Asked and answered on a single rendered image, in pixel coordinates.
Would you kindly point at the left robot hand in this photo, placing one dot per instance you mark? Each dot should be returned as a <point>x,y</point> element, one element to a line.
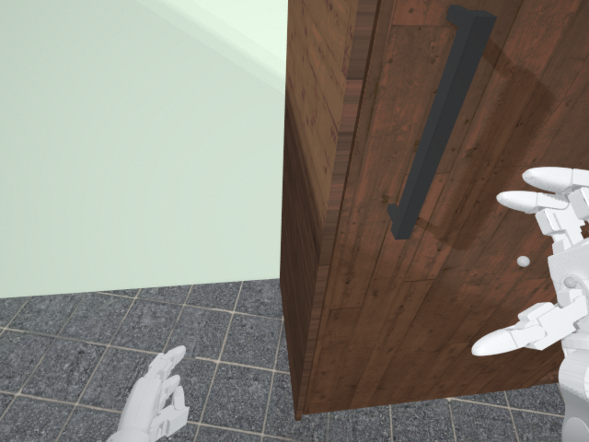
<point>143,409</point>

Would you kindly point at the handle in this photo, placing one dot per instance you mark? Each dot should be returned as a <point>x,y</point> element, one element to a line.
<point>473,32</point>

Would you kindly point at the robot right forearm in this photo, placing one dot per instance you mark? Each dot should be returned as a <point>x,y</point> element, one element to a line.
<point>574,385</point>

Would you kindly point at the right robot hand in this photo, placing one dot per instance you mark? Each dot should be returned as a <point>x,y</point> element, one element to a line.
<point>559,215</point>

